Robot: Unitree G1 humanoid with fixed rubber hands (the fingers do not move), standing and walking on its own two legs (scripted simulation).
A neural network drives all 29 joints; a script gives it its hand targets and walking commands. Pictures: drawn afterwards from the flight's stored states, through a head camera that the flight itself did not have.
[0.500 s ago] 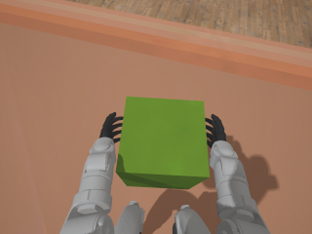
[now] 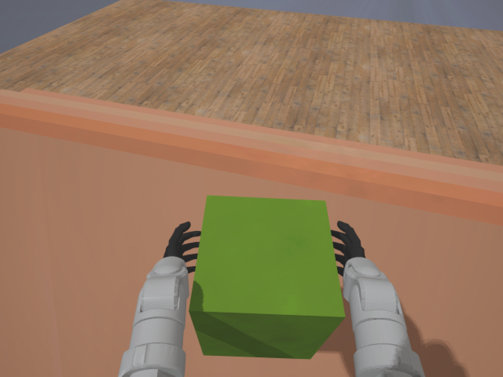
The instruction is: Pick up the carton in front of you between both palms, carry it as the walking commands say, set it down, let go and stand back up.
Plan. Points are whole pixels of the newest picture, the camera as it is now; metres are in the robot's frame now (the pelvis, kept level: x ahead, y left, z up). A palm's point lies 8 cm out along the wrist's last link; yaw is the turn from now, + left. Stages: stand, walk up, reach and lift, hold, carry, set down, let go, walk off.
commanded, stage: reach and lift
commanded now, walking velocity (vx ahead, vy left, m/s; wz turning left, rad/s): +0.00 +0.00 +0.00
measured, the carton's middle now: (261, 281) +0.30 +0.01 -0.04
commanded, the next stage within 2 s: hold in 0.94 s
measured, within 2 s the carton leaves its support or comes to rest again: neither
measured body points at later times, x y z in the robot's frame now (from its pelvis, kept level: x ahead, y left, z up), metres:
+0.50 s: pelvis +0.00 +0.01 +0.01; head -0.01 +0.02 +0.46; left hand +0.32 +0.17 +0.02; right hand +0.32 -0.14 +0.03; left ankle +0.03 +0.13 -0.74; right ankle +0.02 -0.12 -0.74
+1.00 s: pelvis +0.01 +0.00 +0.01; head -0.01 +0.01 +0.46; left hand +0.31 +0.16 +0.04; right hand +0.32 -0.14 +0.04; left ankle +0.03 +0.13 -0.74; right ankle +0.02 -0.12 -0.74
